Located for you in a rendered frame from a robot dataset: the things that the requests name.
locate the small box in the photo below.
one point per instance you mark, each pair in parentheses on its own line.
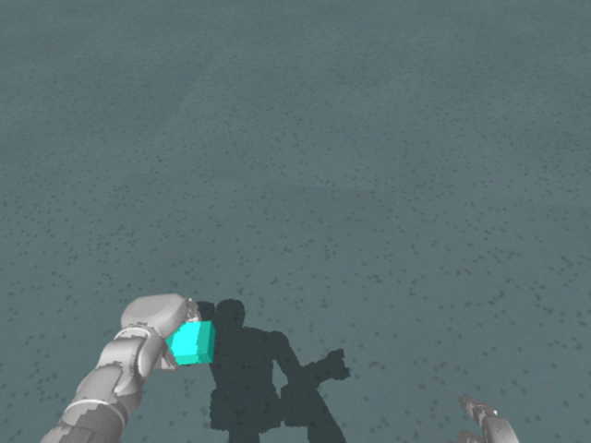
(192,343)

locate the right robot hand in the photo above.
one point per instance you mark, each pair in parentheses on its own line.
(495,429)

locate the left robot arm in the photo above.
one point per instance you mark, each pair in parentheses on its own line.
(112,391)

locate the left robot hand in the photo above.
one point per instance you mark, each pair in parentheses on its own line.
(164,313)

